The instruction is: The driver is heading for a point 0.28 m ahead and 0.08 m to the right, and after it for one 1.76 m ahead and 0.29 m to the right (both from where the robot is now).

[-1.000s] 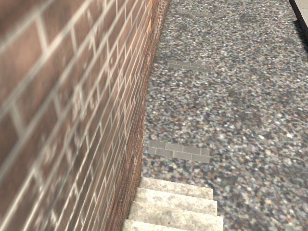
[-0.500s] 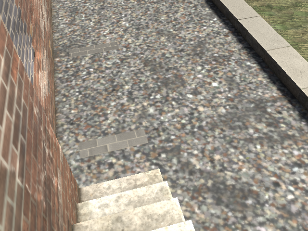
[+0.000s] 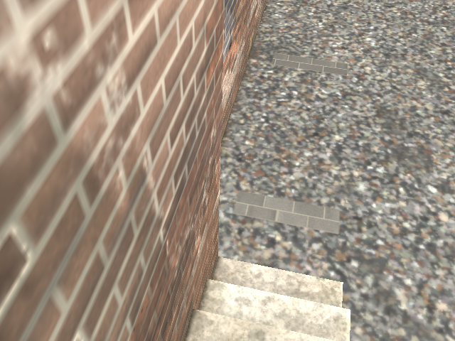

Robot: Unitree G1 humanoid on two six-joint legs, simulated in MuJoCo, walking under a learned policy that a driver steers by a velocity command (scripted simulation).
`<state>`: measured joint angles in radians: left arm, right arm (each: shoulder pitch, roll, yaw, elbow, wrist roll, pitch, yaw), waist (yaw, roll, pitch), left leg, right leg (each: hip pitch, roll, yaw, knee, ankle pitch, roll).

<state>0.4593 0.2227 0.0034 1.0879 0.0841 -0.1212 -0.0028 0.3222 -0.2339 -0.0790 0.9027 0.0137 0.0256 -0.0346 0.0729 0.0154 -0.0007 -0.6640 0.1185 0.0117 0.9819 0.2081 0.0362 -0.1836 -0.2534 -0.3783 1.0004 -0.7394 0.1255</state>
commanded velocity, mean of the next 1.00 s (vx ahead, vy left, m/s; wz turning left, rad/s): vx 0.94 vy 0.00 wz -0.21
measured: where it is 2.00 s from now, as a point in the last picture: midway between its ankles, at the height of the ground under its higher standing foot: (252, 278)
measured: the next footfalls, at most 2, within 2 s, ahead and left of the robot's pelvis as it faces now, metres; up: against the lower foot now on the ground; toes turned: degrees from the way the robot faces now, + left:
left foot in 0.12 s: +0.18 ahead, +0.16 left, -0.15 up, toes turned +5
right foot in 0.62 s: +0.38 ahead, -0.26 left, -0.34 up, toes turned -19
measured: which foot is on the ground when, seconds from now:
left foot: down 0.00-0.04, up 0.06-0.10, down 0.12-0.62, up 0.64-1.00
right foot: down 0.00-0.10, up 0.12-0.60, down 0.62-1.00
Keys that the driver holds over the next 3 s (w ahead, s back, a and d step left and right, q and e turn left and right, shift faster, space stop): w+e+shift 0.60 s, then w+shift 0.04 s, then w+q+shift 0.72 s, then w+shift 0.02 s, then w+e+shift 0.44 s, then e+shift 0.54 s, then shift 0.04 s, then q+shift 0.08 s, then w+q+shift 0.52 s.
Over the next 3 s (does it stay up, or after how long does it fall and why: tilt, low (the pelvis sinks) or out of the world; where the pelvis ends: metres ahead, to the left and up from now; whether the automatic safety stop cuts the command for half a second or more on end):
stays up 1.81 -0.25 -1.16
